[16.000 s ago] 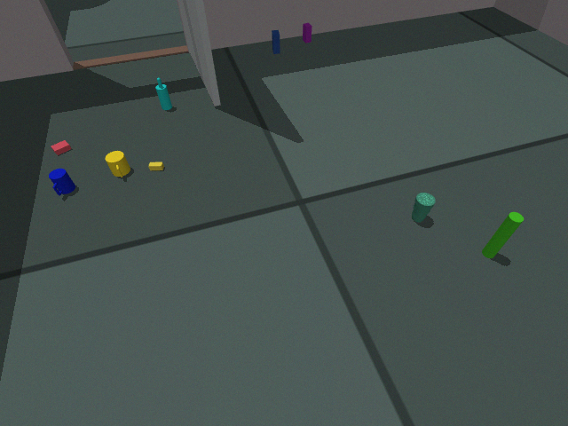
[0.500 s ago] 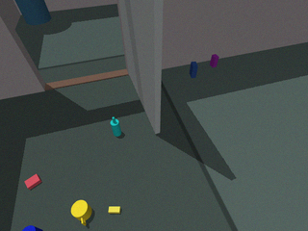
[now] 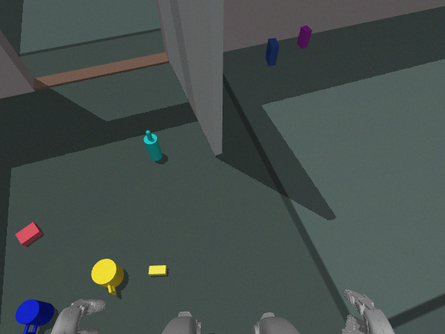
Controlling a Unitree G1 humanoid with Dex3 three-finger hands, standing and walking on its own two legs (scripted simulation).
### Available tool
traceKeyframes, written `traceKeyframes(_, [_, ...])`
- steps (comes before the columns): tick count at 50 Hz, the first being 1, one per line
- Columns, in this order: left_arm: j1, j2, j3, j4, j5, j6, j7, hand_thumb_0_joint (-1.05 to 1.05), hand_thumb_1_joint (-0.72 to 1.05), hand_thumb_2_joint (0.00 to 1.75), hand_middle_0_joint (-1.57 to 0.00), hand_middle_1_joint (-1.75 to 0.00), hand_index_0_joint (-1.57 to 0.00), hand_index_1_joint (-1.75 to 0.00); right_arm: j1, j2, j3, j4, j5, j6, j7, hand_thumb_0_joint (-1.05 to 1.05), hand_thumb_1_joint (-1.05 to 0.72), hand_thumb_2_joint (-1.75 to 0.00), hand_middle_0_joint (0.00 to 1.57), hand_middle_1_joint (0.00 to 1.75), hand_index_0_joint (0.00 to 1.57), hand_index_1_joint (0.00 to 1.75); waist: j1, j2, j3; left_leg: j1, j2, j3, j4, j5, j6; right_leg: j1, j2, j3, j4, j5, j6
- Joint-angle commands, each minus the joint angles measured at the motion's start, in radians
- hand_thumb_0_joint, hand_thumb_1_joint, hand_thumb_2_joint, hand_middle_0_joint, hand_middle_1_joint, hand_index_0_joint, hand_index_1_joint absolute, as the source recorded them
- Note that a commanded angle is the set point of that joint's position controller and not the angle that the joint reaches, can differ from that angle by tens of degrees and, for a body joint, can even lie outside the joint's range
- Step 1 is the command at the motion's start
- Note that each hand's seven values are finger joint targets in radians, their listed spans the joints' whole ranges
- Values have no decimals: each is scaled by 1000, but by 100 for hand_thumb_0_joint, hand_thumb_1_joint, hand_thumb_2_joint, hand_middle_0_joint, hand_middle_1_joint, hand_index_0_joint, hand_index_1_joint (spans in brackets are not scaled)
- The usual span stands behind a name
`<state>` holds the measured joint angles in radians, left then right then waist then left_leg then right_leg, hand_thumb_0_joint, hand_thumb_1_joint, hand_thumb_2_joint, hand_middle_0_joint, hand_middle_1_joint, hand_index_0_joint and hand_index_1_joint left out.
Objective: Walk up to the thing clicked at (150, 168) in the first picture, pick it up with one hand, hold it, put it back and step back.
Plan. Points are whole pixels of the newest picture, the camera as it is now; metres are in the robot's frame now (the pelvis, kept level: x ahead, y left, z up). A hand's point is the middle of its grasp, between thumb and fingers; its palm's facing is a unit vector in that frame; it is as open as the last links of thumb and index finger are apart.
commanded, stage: rise first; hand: left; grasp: from above
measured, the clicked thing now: (158, 270) +0.39 +0.27 -0.71
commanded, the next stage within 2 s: none
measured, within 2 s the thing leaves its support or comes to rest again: neither
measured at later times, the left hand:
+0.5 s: hand out of the picture +0.13 +0.27 -0.23, palm faces -0.26 -0.81 -0.52, open 12.4 cm
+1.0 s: hand (118, 305) +0.23 +0.32 -0.44, palm faces -0.48 -0.34 -0.81, open 12.0 cm
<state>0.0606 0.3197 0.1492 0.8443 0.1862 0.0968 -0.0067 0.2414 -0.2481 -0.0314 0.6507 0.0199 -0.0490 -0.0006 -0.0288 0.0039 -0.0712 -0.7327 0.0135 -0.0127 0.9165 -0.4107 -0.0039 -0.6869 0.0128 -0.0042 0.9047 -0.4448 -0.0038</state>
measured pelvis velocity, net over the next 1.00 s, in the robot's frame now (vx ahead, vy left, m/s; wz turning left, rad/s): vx -0.08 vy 0.00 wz -0.07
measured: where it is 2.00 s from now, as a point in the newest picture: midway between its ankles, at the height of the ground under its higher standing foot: outside the picture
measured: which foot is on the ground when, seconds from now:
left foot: down 0.00-1.00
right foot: down 0.00-1.00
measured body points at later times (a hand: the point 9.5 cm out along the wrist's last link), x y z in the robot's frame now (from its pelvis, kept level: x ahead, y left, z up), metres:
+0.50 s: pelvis -0.01 +0.00 -0.09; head +0.12 +0.02 +0.34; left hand +0.14 +0.31 -0.20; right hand +0.20 -0.24 -0.18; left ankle +0.02 +0.12 -0.69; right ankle +0.00 -0.12 -0.69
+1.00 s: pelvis -0.08 +0.00 -0.30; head +0.14 +0.02 +0.09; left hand +0.26 +0.33 -0.39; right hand +0.09 -0.26 -0.44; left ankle +0.02 +0.12 -0.69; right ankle +0.00 -0.12 -0.69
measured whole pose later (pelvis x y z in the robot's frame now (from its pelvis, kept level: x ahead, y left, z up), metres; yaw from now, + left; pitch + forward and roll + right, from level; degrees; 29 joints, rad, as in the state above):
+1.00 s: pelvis -0.08 +0.00 -0.30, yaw -4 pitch +33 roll -4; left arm -0.33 0.59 0.19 0.81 0.84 -0.27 0.11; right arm 0.04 -0.28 -0.06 0.71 -0.04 -0.12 0.08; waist 0.01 0.00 -0.10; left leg -2.04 0.02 -0.08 2.11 -0.65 -0.01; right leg -1.97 0.03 -0.06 2.08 -0.70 0.00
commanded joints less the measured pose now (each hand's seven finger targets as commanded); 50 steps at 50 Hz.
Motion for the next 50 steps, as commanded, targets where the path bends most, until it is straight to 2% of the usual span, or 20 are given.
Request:
traceKeyframes(1, [13,201,74,-262,25,-31,30,0,-31,74,-44,-69,-40,-73,-22,-145,-66,-158,-4,-78,-22,0,-94,-91,20,30,20,30,18,37,-259,75,-17,9,4,175,18,-22,11,-12,-9,163,-19])
traceKeyframes(10, [178,194,69,-457,73,9,21,0,-32,74,-46,-68,-42,-73,-43,-145,-66,-197,-13,-108,-26,0,-95,-91,20,30,20,30,6,77,-343,-11,-8,-12,146,223,21,-160,14,-19,135,187,-21])
traceKeyframes(11, [203,194,72,-459,80,16,20,0,-31,74,-46,-68,-41,-73,-46,-146,-66,-201,-12,-110,-25,0,-94,-91,20,30,20,30,17,69,-342,-24,-9,-12,155,215,20,-172,14,-23,148,179,-22])
traceKeyframes(12, [218,183,58,-478,82,22,19,0,-30,73,-45,-69,-42,-73,-54,-143,-63,-210,-11,-111,-23,0,-94,-91,20,30,20,30,12,66,-345,-39,-10,-10,171,218,22,-186,14,-23,158,182,-22])
traceKeyframes(16, [268,191,71,-506,108,36,20,0,-32,74,-45,-69,-41,-73,-69,-146,-64,-227,-11,-118,-12,0,-95,-91,20,30,20,30,23,65,-354,-107,-10,-23,224,198,21,-246,16,-32,228,152,-25])
traceKeyframes(19, [274,194,65,-546,127,31,19,0,-32,73,-44,-70,-40,-74,-83,-145,-63,-242,-10,-124,-6,0,-95,-91,20,30,20,30,18,57,-370,-163,-14,-24,275,181,25,-295,19,-33,274,145,-25])
traceKeyframes(22, [201,226,73,-563,155,9,25,0,-30,72,-47,-68,-43,-71,-98,-145,-65,-243,-9,-133,-1,0,-96,-92,20,30,20,30,6,56,-371,-238,-18,-18,337,127,31,-360,17,-23,316,118,-22])
traceKeyframes(25, [87,263,75,-502,206,-50,30,0,-29,71,-46,-67,-43,-70,-117,-153,-68,-217,-13,-150,5,0,-95,-91,20,30,20,30,-10,57,-363,-349,-16,-28,420,65,32,-482,15,-20,406,61,-24])
traceKeyframes(32, [-56,340,74,-381,356,-247,44,0,-25,71,-46,-64,-43,-67,-134,-188,-89,-160,-30,-173,30,0,-94,-91,20,30,20,30,18,105,-507,-504,-16,-39,622,42,23,-730,24,-20,640,23,-28])
traceKeyframes(33, [-84,381,92,-383,377,-270,52,0,-24,71,-47,-63,-44,-67,-132,-192,-89,-150,-28,-172,34,0,-94,-91,20,30,20,30,34,116,-540,-513,-17,-33,658,75,25,-743,25,-19,664,46,-26])
traceKeyframes(34, [-77,372,86,-359,403,-285,60,0,-24,71,-48,-61,-44,-65,-131,-198,-94,-145,-28,-170,38,0,-95,-91,20,30,20,30,33,113,-573,-525,-17,-33,687,80,24,-771,28,-23,691,48,-28])
traceKeyframes(35, [-102,409,113,-354,420,-300,74,0,-25,72,-48,-60,-44,-65,-130,-204,-93,-134,-28,-169,43,0,-96,-91,20,30,20,30,47,116,-598,-524,-13,-37,709,117,21,-790,28,-29,722,65,-29])
traceKeyframes(36, [-112,418,114,-349,439,-310,85,0,-24,70,-48,-60,-44,-64,-125,-211,-96,-122,-28,-164,47,0,-96,-91,20,30,20,30,54,134,-633,-520,-11,-35,739,150,18,-804,27,-32,751,86,-29])
traceKeyframes(38, [-169,432,115,-276,483,-321,109,0,-25,71,-47,-60,-44,-64,-123,-216,-98,-103,-32,-156,54,0,-96,-92,20,30,20,30,47,93,-645,-586,-11,-35,792,142,22,-838,32,-44,787,82,-27])
traceKeyframes(40, [-253,454,118,-235,517,-339,127,0,-24,71,-46,-61,-43,-64,-117,-216,-100,-81,-37,-147,62,0,-96,-91,20,30,20,30,47,73,-659,-650,-11,-32,836,91,26,-872,35,-50,813,46,-25])
traceKeyframes(41, [-287,498,146,-220,529,-348,135,0,-22,69,-47,-60,-44,-63,-112,-217,-102,-72,-39,-143,65,0,-95,-91,20,30,20,30,65,73,-678,-676,-13,-30,855,71,27,-874,34,-48,828,31,-25])
traceKeyframes(44, [-368,544,153,-184,594,-365,146,0,-18,67,-48,-59,-47,-61,-104,-228,-110,-52,-43,-128,69,0,-96,-91,20,30,20,30,75,81,-711,-723,-10,-28,899,-7,26,-940,35,-58,872,-34,-26])
traceKeyframes(46, [-462,580,154,-197,627,-383,156,0,-19,67,-49,-59,-47,-61,-88,-230,-109,-38,-46,-120,67,0,-97,-92,20,30,20,30,60,87,-733,-762,-12,-18,936,-46,29,-949,35,-57,883,-58,-24])
traceKeyframes(49, [-544,621,155,-128,678,-405,165,0,-16,66,-51,-57,-49,-59,-74,-227,-101,-10,-50,-106,68,0,-97,-92,20,30,20,30,54,78,-727,-830,-13,-13,977,-110,31,-980,39,-65,919,-106,-24])
traceKeyframes(50, [-580,655,174,-113,693,-414,170,0,-14,67,-50,-56,-48,-59,-72,-232,-100,-8,-51,-100,68,0,-94,-91,20,30,20,30,51,67,-724,-859,-14,-18,987,-144,34,-1006,41,-71,932,-141,-25])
